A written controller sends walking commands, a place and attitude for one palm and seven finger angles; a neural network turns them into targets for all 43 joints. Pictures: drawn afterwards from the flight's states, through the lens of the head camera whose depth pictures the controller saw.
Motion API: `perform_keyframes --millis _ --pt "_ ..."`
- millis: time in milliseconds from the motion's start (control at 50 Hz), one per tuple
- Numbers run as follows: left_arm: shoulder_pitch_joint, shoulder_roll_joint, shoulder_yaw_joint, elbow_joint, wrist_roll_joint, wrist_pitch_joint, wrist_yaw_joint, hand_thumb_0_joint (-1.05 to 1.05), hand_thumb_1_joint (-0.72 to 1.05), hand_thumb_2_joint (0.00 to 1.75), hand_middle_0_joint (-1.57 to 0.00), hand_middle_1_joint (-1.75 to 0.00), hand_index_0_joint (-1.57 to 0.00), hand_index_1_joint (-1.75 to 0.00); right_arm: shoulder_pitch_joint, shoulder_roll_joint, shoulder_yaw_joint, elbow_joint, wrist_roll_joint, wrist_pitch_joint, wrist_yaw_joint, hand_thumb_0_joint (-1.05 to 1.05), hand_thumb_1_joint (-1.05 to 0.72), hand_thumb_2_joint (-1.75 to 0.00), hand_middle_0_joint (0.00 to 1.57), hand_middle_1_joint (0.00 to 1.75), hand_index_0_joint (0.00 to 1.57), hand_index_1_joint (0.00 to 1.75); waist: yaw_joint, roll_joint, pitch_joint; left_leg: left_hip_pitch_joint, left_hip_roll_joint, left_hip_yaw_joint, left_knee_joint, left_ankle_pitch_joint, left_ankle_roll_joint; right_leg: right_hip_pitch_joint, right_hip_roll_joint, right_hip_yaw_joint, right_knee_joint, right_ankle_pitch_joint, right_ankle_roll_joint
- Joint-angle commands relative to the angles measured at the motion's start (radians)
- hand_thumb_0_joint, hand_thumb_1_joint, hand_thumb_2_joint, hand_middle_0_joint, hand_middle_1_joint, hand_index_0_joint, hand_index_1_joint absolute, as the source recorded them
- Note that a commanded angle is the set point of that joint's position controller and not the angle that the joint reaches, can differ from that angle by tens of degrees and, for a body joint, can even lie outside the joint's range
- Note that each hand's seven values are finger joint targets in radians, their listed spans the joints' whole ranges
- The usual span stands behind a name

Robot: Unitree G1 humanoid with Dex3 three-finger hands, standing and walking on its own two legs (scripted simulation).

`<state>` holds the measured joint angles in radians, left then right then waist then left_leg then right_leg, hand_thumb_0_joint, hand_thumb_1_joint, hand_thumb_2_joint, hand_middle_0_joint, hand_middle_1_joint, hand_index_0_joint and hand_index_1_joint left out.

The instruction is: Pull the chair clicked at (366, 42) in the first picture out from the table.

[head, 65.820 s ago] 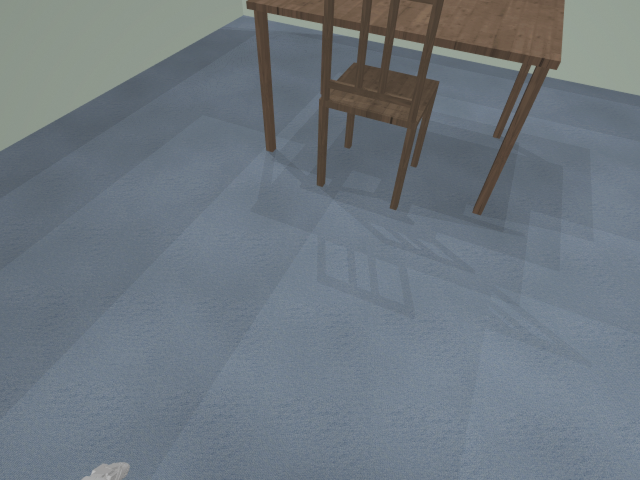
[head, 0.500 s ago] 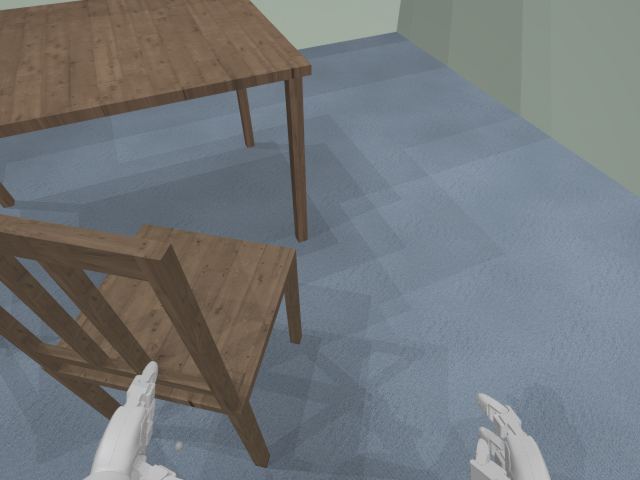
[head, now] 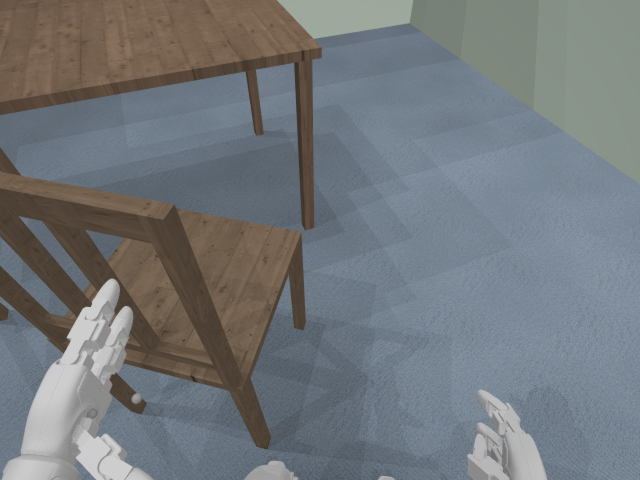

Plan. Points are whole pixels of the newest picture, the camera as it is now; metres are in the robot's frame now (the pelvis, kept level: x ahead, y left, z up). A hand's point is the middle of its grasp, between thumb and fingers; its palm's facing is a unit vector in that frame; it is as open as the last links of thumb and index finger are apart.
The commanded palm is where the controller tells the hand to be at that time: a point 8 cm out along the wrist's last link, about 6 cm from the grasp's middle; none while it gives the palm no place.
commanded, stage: draw the hand back to the body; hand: left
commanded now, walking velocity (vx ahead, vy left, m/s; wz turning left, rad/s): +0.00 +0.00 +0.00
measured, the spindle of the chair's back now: (57, 280) +0.37 +0.41 +0.00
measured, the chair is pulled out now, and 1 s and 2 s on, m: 0.49 0.49 0.49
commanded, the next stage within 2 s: step back with the hand held close in 1.22 s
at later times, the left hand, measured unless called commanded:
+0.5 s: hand (42, 340) +0.21 +0.26 +0.16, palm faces +0.33 -0.86 -0.39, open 14.2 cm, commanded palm +0.17 +0.30 +0.19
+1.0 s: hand out of the picture +0.25 +0.29 +0.24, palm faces +0.45 -0.80 -0.40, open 7.9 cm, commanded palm +0.20 +0.33 +0.25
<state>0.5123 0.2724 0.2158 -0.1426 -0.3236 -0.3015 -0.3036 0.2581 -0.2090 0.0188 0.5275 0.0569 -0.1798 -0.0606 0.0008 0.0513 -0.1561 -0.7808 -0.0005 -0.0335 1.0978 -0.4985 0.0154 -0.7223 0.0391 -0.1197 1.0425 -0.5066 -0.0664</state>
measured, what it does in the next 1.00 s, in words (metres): rises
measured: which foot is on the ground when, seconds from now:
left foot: down 0.00-1.00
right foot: down 0.00-1.00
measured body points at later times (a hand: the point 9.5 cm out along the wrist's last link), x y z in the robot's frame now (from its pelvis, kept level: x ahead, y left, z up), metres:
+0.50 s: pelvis +0.03 +0.02 +0.06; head +0.01 +0.01 +0.51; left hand +0.19 +0.30 +0.18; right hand +0.21 -0.20 -0.02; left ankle +0.03 +0.11 -0.66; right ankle +0.01 -0.08 -0.66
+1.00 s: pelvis +0.05 +0.02 +0.08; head +0.03 +0.01 +0.53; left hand +0.22 +0.33 +0.27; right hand +0.24 -0.19 +0.00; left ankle +0.03 +0.11 -0.66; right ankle +0.01 -0.08 -0.66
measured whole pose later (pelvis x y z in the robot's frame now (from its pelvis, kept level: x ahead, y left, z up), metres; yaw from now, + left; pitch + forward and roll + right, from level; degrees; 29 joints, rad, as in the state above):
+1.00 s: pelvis +0.05 +0.02 +0.08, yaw -1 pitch -4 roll -1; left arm 0.43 0.37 0.36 -0.40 -0.08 -0.03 0.10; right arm 0.17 -0.23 0.04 0.64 0.00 -0.07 -0.05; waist 0.07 0.06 0.00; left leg -0.07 -0.04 0.02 0.39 -0.25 0.05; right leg -0.03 0.02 -0.04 0.34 -0.25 -0.02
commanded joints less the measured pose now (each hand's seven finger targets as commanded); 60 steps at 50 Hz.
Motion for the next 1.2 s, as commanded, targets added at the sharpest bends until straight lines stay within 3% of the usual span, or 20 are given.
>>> perform_keyframes --millis 0,60,120,140,160,180,200,240,260,340,400,460,580,760,820,860,900,1020,1100,1180 --pt "0.015 0.172 0.119 -0.303 -0.043 0.022 0.002 0.0 -0.55 0.2 0.0 0.0 0.0 0.0 -0.106 -0.118 -0.042 -0.208 0.008 -0.073 -0.022 0.0 -0.9 -0.9 0.2 0.3 0.2 0.3 0.025 0.01 -0.136 0.136 -0.014 -0.032 -0.224 0.187 0.018 0.206 -0.033 0.142 -0.287 0.159 0.056" --pt "-0.042 0.173 0.112 -0.354 -0.05 0.006 0.036 0.0 -0.48 0.24 -0.01 -0.02 -0.01 -0.02 -0.101 -0.119 -0.03 -0.184 0.004 -0.089 -0.033 0.0 -0.9 -0.9 0.2 0.3 0.2 0.3 0.004 -0.023 -0.04 0.153 -0.003 -0.048 -0.247 0.176 0.02 0.178 -0.021 0.132 -0.32 0.14 0.053" --pt "-0.063 0.177 0.122 -0.315 -0.046 -0.006 0.04 0.0 -0.37 0.29 -0.02 -0.04 -0.02 -0.04 -0.093 -0.124 -0.023 -0.156 0.006 -0.104 -0.035 0.0 -0.9 -0.9 0.2 0.3 0.2 0.3 -0.002 0.0 0.017 0.179 -0.001 -0.053 -0.281 0.142 0.016 0.167 -0.017 0.121 -0.352 0.085 0.046" --pt "-0.053 0.348 0.175 -0.283 0.135 0.083 0.209 0.0 -0.33 0.31 -0.03 -0.05 -0.03 -0.05 -0.098 -0.125 -0.033 -0.147 -0.011 -0.071 -0.06 0.0 -0.9 -0.9 0.2 0.3 0.2 0.3 0.07 -0.013 -0.012 0.216 0.013 -0.041 -0.33 0.118 0.016 0.199 -0.055 0.205 -0.441 0.034 0.028" --pt "-0.027 0.254 0.122 -0.303 0.152 0.132 0.281 0.0 -0.3 0.32 -0.04 -0.05 -0.04 -0.05 -0.11 -0.107 -0.029 -0.157 -0.014 -0.06 -0.067 0.0 -0.9 -0.9 0.2 0.3 0.2 0.3 0.038 -0.008 0.05 0.232 0.004 -0.033 -0.344 0.1 0.013 0.192 -0.067 0.215 -0.496 -0.02 0.035" --pt "-0.024 0.203 0.085 -0.313 0.164 0.156 0.312 0.0 -0.26 0.34 -0.04 -0.06 -0.04 -0.06 -0.105 -0.108 -0.023 -0.157 -0.017 -0.048 -0.068 0.0 -0.9 -0.9 0.2 0.3 0.2 0.3 0.029 -0.002 0.059 0.257 0.004 -0.033 -0.359 0.086 0.009 0.193 -0.075 0.204 -0.51 -0.044 0.038" --pt "-0.016 0.171 0.056 -0.303 0.187 0.174 0.34 0.0 -0.22 0.36 -0.04 -0.07 -0.04 -0.07 -0.099 -0.103 -0.017 -0.149 -0.016 -0.035 -0.065 0.0 -0.9 -0.9 0.2 0.3 0.2 0.3 0.027 0.062 0.088 0.283 0.002 -0.024 -0.376 0.082 0.012 0.203 -0.074 0.188 -0.515 -0.031 0.034" --pt "0.003 0.184 0.046 -0.347 0.219 0.193 0.386 0.0 -0.15 0.39 -0.05 -0.08 -0.05 -0.08 -0.113 -0.102 -0.012 -0.147 -0.017 -0.015 -0.064 0.0 -0.9 -0.9 0.2 0.3 0.2 0.3 0.033 0.058 0.079 0.343 0.005 -0.031 -0.423 0.096 0.019 0.237 -0.067 0.154 -0.523 0.019 0.034" --pt "-0.005 0.199 0.052 -0.38 0.229 0.199 0.4 0.0 -0.12 0.41 -0.06 -0.09 -0.06 -0.09 -0.121 -0.108 -0.012 -0.15 -0.02 -0.013 -0.064 0.0 -0.9 -0.9 0.2 0.3 0.2 0.3 0.036 0.01 0.042 0.368 0.003 -0.034 -0.443 0.128 0.025 0.28 -0.061 0.143 -0.528 0.061 0.036" --pt "-0.024 0.24 0.08 -0.442 0.254 0.21 0.445 0.0 0.03 0.48 -0.08 -0.12 -0.08 -0.12 -0.138 -0.116 -0.006 -0.133 -0.031 -0.017 -0.066 0.0 -0.9 -0.9 0.2 0.3 0.2 0.3 0.042 0.004 0.015 0.459 0.006 -0.04 -0.522 0.226 0.026 0.384 -0.055 0.117 -0.539 0.194 0.038" --pt "-0.049 0.254 0.107 -0.444 0.263 0.216 0.457 0.0 0.14 0.53 -0.1 -0.14 -0.1 -0.14 -0.143 -0.117 0.002 -0.111 -0.033 -0.017 -0.065 0.0 -0.9 -0.9 0.2 0.3 0.2 0.3 0.047 0.047 0.052 0.512 0.007 -0.045 -0.577 0.292 0.019 0.431 -0.05 0.107 -0.565 0.264 0.032" --pt "-0.046 0.255 0.128 -0.42 0.264 0.222 0.457 0.0 0.25 0.58 -0.11 -0.16 -0.11 -0.16 -0.161 -0.118 0.0 -0.091 -0.036 -0.014 -0.059 0.0 -0.9 -0.9 0.2 0.3 0.2 0.3 0.053 0.013 0.079 0.551 0.011 -0.048 -0.616 0.361 0.013 0.483 -0.043 0.101 -0.598 0.321 0.031" --pt "-0.05 0.239 0.143 -0.452 0.261 0.22 0.442 0.0 0.47 0.69 -0.14 -0.21 -0.14 -0.21 -0.174 -0.122 -0.005 -0.071 -0.044 -0.007 -0.034 0.0 -0.9 -0.9 0.2 0.3 0.2 0.3 0.061 0.006 0.068 0.656 0.026 -0.042 -0.671 0.549 0.005 0.578 -0.04 0.098 -0.638 0.447 0.035" --pt "-0.135 0.306 0.254 -0.501 0.255 0.215 0.436 0.0 0.79 0.85 -0.19 -0.28 -0.19 -0.28 -0.188 -0.125 -0.013 -0.045 -0.056 0.021 -0.009 0.0 -0.9 -0.9 0.2 0.3 0.2 0.3 0.072 0.061 0.059 0.74 0.036 -0.029 -0.71 0.751 -0.017 0.668 -0.034 0.108 -0.694 0.573 0.03" --pt "-0.181 0.32 0.281 -0.499 0.251 0.21 0.435 0.0 0.9 0.9 -0.2 -0.3 -0.2 -0.3 -0.185 -0.126 -0.018 -0.041 -0.057 0.031 -0.003 0.0 -0.9 -0.9 0.2 0.3 0.2 0.3 0.071 0.042 0.052 0.763 0.041 -0.028 -0.72 0.762 -0.019 0.675 -0.036 0.106 -0.703 0.578 0.033" --pt "-0.124 0.257 0.235 -0.43 0.249 0.222 0.421 0.0 0.9 0.9 -0.2 -0.3 -0.2 -0.3 -0.191 -0.129 -0.023 -0.039 -0.057 0.043 0.002 0.0 -0.9 -0.9 0.2 0.3 0.2 0.3 0.068 0.007 0.084 0.757 0.043 -0.021 -0.725 0.766 -0.014 0.668 -0.032 0.105 -0.715 0.584 0.034" --pt "-0.12 0.238 0.213 -0.407 0.246 0.226 0.414 0.0 0.9 0.9 -0.2 -0.3 -0.2 -0.3 -0.19 -0.133 -0.027 -0.04 -0.053 0.06 0.009 0.0 -0.9 -0.9 0.2 0.3 0.2 0.3 0.064 -0.007 0.107 0.752 0.045 -0.018 -0.736 0.726 -0.011 0.659 -0.036 0.102 -0.722 0.565 0.038" --pt "-0.154 0.302 0.257 -0.476 0.248 0.205 0.417 0.0 0.9 0.9 -0.2 -0.3 -0.2 -0.3 -0.211 -0.131 -0.033 -0.051 -0.056 0.069 0.003 0.0 -0.9 -0.9 0.2 0.3 0.2 0.3 0.075 0.005 0.03 0.757 0.029 -0.006 -0.74 0.643 0.004 0.705 -0.039 0.117 -0.73 0.565 0.037" --pt "-0.184 0.313 0.261 -0.51 0.251 0.196 0.425 0.0 0.9 0.9 -0.2 -0.3 -0.2 -0.3 -0.22 -0.124 -0.024 -0.042 -0.056 0.054 -0.004 0.0 -0.9 -0.9 0.2 0.3 0.2 0.3 0.071 0.086 0.069 0.747 0.022 -0.009 -0.752 0.59 0.0 0.689 -0.037 0.121 -0.749 0.523 0.031" --pt "-0.17 0.294 0.252 -0.462 0.248 0.193 0.424 0.0 0.9 0.9 -0.2 -0.3 -0.2 -0.3 -0.225 -0.124 -0.026 -0.031 -0.055 0.045 -0.009 0.0 -0.9 -0.9 0.2 0.3 0.2 0.3 0.067 0.017 0.121 0.735 0.022 -0.007 -0.759 0.557 0.005 0.667 -0.033 0.119 -0.765 0.509 0.033"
